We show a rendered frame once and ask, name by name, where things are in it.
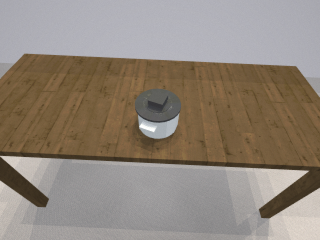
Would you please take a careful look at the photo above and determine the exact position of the pot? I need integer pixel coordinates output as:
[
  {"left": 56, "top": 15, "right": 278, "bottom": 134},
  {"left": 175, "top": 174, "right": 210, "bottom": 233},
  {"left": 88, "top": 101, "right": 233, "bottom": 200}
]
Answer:
[{"left": 138, "top": 114, "right": 179, "bottom": 139}]

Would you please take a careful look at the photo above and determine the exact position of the lid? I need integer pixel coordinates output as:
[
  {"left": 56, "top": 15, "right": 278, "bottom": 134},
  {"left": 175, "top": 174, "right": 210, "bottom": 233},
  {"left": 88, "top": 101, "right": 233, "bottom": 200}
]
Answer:
[{"left": 134, "top": 88, "right": 181, "bottom": 123}]

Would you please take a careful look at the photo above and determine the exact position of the table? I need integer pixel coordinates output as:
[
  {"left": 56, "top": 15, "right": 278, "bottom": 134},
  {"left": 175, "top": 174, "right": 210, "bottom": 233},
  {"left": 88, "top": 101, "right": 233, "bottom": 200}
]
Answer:
[{"left": 0, "top": 53, "right": 320, "bottom": 219}]

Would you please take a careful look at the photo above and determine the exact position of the knob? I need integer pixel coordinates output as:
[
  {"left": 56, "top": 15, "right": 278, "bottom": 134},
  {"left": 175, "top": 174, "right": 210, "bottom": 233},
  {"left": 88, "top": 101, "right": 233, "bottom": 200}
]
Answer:
[{"left": 147, "top": 91, "right": 168, "bottom": 109}]

